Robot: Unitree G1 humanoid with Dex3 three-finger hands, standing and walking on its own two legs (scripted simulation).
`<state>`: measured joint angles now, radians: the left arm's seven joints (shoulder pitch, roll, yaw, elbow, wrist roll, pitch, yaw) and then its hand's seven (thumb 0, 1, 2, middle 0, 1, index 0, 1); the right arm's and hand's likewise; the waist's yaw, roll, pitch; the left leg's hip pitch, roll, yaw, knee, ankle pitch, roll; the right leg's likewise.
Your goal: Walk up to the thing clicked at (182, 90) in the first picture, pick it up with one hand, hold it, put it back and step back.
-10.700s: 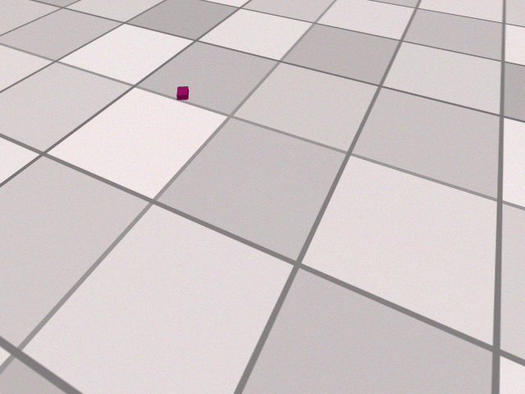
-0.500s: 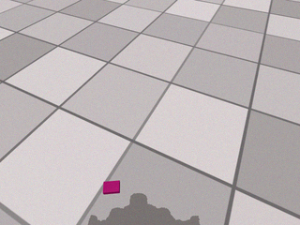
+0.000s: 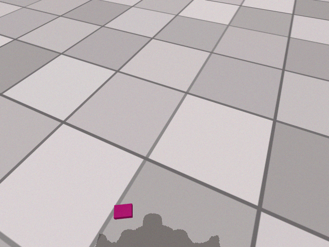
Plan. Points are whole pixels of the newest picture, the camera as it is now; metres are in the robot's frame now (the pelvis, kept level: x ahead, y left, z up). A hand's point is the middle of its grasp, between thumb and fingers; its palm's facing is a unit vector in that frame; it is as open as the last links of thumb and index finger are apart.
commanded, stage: walk up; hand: left
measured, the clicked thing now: (123, 211) +0.42 +0.25 -0.76
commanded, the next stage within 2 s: stand in 0.78 s
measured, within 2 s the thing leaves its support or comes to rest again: neither
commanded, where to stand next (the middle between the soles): +0.03 +0.02 m, yaw +0 degrees
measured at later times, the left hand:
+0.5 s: hand out of the picture +0.08 +0.26 -0.15, palm faces -0.03 -0.92 -0.38, open 7.4 cm
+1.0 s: hand out of the picture +0.07 +0.25 -0.15, palm faces -0.05 -0.93 -0.35, open 7.4 cm
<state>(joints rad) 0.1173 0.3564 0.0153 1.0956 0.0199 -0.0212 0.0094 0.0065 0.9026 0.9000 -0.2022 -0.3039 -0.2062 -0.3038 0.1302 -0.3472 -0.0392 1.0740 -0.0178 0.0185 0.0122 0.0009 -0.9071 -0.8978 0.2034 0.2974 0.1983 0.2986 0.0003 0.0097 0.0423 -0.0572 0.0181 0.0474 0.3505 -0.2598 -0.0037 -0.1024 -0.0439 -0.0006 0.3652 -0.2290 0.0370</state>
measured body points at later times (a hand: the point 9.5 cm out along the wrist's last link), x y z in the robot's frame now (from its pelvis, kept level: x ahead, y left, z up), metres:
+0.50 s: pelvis +0.00 +0.00 +0.00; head +0.01 -0.01 +0.45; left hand +0.08 +0.30 -0.12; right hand +0.07 -0.31 -0.13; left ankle -0.04 +0.12 -0.75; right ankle -0.02 -0.14 -0.75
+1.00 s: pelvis -0.02 +0.00 +0.00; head -0.01 -0.01 +0.45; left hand +0.07 +0.30 -0.13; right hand +0.05 -0.31 -0.13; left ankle -0.04 +0.12 -0.75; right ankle -0.02 -0.14 -0.75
